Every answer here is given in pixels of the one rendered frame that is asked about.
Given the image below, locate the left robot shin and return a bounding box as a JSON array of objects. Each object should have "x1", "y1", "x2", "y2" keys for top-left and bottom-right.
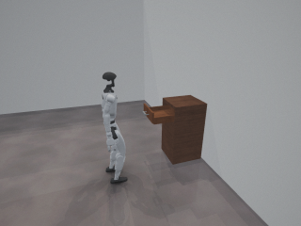
[{"x1": 109, "y1": 150, "x2": 119, "y2": 169}]

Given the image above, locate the cabinet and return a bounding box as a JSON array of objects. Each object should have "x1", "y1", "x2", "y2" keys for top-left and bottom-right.
[{"x1": 161, "y1": 95, "x2": 207, "y2": 165}]

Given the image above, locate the drawer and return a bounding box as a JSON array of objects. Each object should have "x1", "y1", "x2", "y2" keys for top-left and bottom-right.
[{"x1": 143, "y1": 103, "x2": 175, "y2": 124}]

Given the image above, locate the right robot upper arm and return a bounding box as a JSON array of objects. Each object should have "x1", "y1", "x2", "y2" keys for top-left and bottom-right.
[{"x1": 103, "y1": 93, "x2": 115, "y2": 118}]

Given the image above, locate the right robot hand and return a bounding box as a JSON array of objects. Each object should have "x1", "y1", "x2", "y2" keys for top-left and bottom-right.
[{"x1": 106, "y1": 137, "x2": 116, "y2": 152}]

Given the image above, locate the humanoid robot head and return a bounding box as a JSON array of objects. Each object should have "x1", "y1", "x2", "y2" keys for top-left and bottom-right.
[{"x1": 103, "y1": 72, "x2": 117, "y2": 93}]

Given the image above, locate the right robot forearm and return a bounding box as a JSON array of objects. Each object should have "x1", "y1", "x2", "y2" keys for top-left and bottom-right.
[{"x1": 103, "y1": 114, "x2": 113, "y2": 138}]

